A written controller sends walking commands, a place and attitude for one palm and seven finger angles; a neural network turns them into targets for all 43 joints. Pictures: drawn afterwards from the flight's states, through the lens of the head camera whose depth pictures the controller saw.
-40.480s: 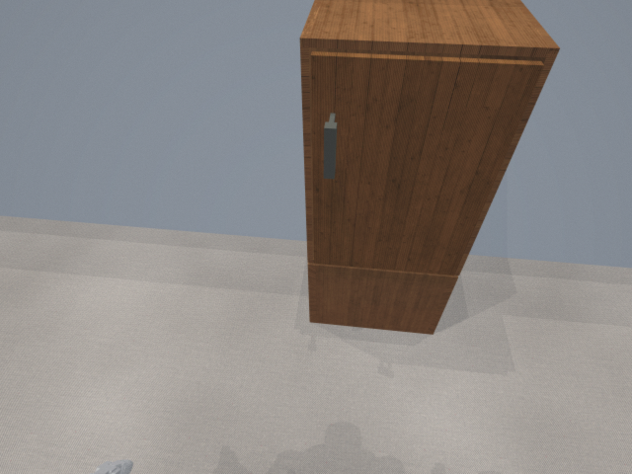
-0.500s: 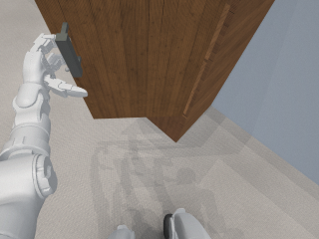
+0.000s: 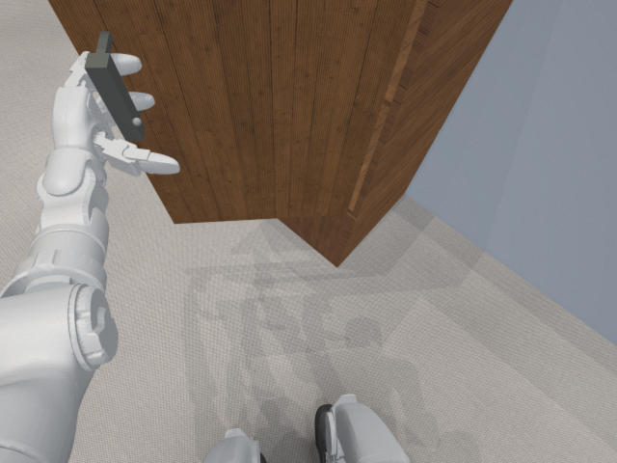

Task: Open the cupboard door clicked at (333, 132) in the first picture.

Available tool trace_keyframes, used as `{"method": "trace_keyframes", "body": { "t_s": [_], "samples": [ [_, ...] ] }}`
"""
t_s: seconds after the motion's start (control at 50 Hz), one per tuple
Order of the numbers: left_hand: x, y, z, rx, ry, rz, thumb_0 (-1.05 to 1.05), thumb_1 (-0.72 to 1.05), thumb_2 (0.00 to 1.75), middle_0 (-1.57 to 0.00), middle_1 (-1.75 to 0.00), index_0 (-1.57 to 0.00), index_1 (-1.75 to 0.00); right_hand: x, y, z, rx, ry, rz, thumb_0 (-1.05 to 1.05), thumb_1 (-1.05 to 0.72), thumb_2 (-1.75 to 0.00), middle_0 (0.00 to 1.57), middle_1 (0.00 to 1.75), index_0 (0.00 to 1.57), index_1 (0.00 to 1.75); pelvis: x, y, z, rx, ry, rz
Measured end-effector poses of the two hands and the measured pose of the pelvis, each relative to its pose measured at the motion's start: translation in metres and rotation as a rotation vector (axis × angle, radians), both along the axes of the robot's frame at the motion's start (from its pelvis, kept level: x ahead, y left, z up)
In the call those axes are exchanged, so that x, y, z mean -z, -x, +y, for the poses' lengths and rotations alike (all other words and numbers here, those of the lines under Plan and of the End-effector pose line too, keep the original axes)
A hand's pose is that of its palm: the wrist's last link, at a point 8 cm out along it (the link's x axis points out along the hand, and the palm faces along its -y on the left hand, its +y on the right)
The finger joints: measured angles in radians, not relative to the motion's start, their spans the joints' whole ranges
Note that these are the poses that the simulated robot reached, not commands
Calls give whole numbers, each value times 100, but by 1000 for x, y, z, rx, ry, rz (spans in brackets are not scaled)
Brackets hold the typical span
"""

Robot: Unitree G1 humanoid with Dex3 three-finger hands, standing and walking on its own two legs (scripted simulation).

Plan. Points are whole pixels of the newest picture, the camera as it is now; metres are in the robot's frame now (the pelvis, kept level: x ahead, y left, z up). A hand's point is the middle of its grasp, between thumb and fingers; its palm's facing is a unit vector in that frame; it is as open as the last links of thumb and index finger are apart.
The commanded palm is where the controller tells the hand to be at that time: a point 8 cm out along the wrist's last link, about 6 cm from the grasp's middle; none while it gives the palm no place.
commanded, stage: slide the fingers in behind the handle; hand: left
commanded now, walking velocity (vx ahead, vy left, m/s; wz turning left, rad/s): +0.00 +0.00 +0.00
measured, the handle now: (120, 89) +0.58 +0.18 +0.08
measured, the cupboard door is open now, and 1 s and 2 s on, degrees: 47 47 79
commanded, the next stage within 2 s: close the thumb around the handle in 0.26 s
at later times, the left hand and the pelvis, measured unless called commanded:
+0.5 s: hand (133, 125) +0.52 +0.16 +0.08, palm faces -0.01 -1.00 -0.02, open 13.6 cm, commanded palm +0.49 +0.21 +0.09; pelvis +0.00 +0.00 +0.00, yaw +0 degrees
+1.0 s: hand (132, 124) +0.52 +0.16 +0.09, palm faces -0.02 -1.00 -0.01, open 5.9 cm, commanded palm +0.49 +0.21 +0.09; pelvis +0.00 +0.00 +0.00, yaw +0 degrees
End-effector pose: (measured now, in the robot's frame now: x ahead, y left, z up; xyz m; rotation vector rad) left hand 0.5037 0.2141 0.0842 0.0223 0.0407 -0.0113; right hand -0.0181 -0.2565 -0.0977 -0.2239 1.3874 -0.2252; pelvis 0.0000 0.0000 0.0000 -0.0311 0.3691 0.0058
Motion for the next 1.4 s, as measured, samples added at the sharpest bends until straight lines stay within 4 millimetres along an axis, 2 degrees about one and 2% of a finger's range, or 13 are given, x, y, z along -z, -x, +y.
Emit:
{"method": "trace_keyframes", "body": {
  "t_s": [0.2, 0.46, 0.62, 0.96, 1.26, 1.4],
  "samples": [
    [0, 1, -1, -8, -1, 0, -1, -50, 30, -30, -120, -28, -120, -1, 3, -3, -4, 3, 6, 0, -90, -89, 20, 30, 20, 30, -1, 0, -2, -2, -2, 0],
    [-2, 7, 3, 2, 1, -8, -1, -47, 32, -30, -121, -29, -120, -3, -12, -5, -16, 9, -30, 0, -90, -89, 20, 30, 20, 30, -3, -2, -1, -2, 0, -11],
    [0, 6, 4, 8, -4, -6, -1, -20, 43, -32, -123, -32, -123, -1, -17, -2, -28, 10, -40, 0, -90, -89, 20, 30, 20, 30, -1, -1, 2, -7, 2, -6],
    [-2, 7, 4, 4, 13, -16, 1, 67, 80, -37, -131, -38, -132, -1, -11, 4, -10, -1, -33, 0, -90, -89, 20, 30, 20, 30, -2, -3, 5, 2, 2, -12],
    [-2, 6, 3, 1, 11, -19, 1, 70, 81, -35, -132, -35, -134, 0, -5, 2, -11, 10, -20, 0, -90, -89, 20, 30, 20, 30, 0, 1, 5, -2, 3, -4],
    [-1, 17, 2, 3, 13, -25, 1, 70, 78, -34, -133, -34, -135, -2, -9, 4, 2, -10, -36, 0, -90, -89, 20, 30, 20, 30, -4, -4, 5, 14, -3, -14]
  ]
}}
